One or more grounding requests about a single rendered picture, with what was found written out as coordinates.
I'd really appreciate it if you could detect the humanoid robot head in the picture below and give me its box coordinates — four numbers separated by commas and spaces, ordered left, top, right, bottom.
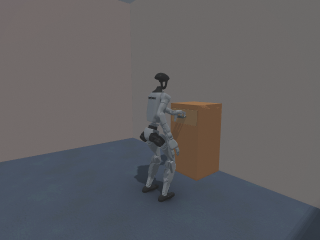
152, 73, 170, 93

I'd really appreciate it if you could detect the robot left hand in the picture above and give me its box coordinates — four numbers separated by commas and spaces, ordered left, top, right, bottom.
174, 110, 186, 121

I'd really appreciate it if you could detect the right robot foot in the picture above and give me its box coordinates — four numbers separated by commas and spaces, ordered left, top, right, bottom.
158, 192, 175, 202

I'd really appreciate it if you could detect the drawer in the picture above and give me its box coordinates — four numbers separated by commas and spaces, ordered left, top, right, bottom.
172, 108, 198, 126

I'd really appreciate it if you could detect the left robot forearm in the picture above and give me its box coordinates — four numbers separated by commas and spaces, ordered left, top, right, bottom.
165, 107, 177, 116

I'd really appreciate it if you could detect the cabinet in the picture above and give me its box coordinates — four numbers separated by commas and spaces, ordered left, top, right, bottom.
170, 101, 222, 181

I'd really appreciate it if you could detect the robot right hand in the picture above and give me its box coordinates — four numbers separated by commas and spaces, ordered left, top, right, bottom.
168, 139, 180, 158

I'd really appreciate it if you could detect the right robot upper arm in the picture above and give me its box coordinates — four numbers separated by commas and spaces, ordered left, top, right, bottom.
156, 93, 171, 120

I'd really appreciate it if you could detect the right robot forearm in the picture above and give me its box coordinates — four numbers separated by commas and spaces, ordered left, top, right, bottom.
159, 112, 173, 141

